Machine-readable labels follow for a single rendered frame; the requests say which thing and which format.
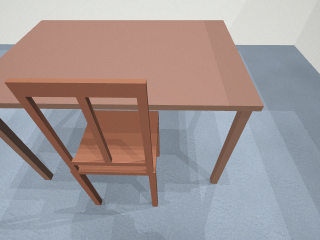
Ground chair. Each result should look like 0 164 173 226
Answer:
4 78 160 207

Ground table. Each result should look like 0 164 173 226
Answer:
0 20 264 184

